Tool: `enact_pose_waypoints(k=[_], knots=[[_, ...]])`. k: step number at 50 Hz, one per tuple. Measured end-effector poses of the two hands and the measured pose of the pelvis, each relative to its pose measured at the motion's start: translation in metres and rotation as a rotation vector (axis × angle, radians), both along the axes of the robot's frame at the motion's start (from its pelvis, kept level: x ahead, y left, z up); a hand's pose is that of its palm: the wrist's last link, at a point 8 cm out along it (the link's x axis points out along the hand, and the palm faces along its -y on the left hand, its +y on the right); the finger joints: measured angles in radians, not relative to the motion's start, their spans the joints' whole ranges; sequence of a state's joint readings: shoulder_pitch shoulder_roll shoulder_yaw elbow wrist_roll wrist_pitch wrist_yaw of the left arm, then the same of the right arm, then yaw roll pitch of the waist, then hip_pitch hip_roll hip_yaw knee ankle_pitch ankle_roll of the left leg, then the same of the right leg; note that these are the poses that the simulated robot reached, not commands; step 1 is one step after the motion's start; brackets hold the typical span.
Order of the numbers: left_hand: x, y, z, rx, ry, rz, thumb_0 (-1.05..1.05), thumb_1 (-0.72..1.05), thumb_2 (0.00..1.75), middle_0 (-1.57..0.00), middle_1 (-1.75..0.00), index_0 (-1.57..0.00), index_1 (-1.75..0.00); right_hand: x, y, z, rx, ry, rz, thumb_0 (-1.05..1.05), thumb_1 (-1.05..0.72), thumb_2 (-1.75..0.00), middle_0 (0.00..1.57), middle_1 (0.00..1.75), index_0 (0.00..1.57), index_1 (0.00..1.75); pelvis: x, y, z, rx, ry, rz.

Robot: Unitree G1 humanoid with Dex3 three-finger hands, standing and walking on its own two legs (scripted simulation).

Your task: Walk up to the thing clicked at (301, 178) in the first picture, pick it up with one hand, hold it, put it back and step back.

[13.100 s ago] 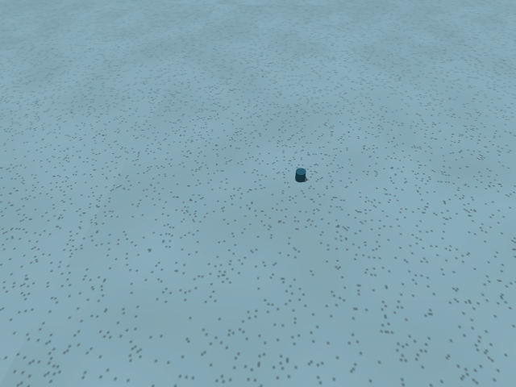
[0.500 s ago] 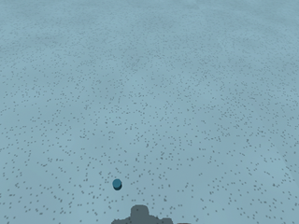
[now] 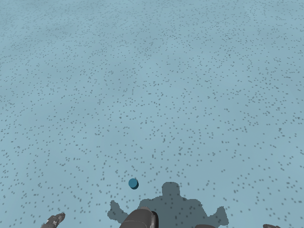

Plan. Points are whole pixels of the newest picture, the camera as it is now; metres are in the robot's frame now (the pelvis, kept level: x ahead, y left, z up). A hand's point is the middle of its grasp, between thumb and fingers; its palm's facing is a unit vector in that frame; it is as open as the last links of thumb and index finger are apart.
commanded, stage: walk up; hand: left
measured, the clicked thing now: (133, 183) +0.38 +0.22 -0.73
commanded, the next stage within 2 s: stand in 0.04 s
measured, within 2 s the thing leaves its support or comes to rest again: neither
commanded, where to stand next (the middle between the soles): +0.00 +0.00 m, yaw -1 degrees
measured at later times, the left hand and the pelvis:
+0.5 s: hand out of the picture +0.09 +0.23 -0.13, palm faces -0.05 -0.94 -0.35, open 7.4 cm; pelvis +0.01 -0.02 +0.02, yaw -1 degrees
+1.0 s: hand out of the picture +0.13 +0.23 -0.13, palm faces -0.05 -0.95 -0.32, open 7.4 cm; pelvis +0.03 -0.02 +0.03, yaw -2 degrees
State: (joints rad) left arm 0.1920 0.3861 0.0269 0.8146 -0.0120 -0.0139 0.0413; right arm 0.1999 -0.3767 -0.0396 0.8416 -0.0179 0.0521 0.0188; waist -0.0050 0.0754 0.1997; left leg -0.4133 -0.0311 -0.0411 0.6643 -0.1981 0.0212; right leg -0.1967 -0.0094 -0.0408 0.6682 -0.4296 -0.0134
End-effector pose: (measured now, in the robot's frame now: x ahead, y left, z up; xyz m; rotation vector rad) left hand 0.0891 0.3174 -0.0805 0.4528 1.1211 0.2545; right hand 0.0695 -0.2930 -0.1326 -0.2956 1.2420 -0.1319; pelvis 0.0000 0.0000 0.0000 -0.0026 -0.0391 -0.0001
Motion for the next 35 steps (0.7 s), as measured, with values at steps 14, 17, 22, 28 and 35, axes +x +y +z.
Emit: enact_pose_waypoints(k=[14, 17, 22, 28, 35], knots=[[0.029, -0.031, -0.029, -0.157, -0.018, -0.044, 0.01, 0.90, 0.90, -0.21, -0.30, -0.21, -0.30, 0.018, -0.011, 0.039, -0.085, -0.132, -0.040, 0.01, -0.91, -0.90, 0.20, 0.30, 0.20, 0.30, 0.006, -0.002, 0.007, 0.003, -0.034, -0.036], [0.016, -0.038, -0.024, -0.154, -0.009, -0.029, 0.01, 0.90, 0.90, -0.21, -0.30, -0.21, -0.30, 0.020, -0.019, 0.041, -0.073, -0.142, -0.062, 0.01, -0.91, -0.90, 0.20, 0.30, 0.20, 0.30, 0.008, -0.008, 0.011, -0.009, -0.048, -0.023], [-0.002, -0.042, -0.015, -0.141, 0.040, -0.011, 0.01, 0.90, 0.90, -0.21, -0.30, -0.21, -0.30, 0.024, -0.028, 0.041, -0.041, -0.149, -0.067, 0.01, -0.91, -0.90, 0.20, 0.30, 0.20, 0.30, 0.012, -0.016, 0.017, -0.006, -0.044, -0.018], [-0.007, -0.042, -0.009, -0.128, 0.058, 0.013, 0.01, 0.90, 0.90, -0.21, -0.30, -0.21, -0.30, 0.019, -0.031, 0.037, -0.026, -0.106, -0.065, 0.01, -0.91, -0.90, 0.20, 0.30, 0.20, 0.30, 0.017, -0.023, 0.022, -0.008, -0.041, -0.016], [0.004, -0.043, -0.011, -0.136, 0.066, 0.022, 0.01, 0.90, 0.90, -0.21, -0.30, -0.21, -0.30, 0.010, -0.031, 0.037, -0.034, -0.038, -0.069, 0.01, -0.91, -0.90, 0.20, 0.30, 0.20, 0.30, 0.021, -0.025, 0.024, -0.009, -0.032, -0.021]])
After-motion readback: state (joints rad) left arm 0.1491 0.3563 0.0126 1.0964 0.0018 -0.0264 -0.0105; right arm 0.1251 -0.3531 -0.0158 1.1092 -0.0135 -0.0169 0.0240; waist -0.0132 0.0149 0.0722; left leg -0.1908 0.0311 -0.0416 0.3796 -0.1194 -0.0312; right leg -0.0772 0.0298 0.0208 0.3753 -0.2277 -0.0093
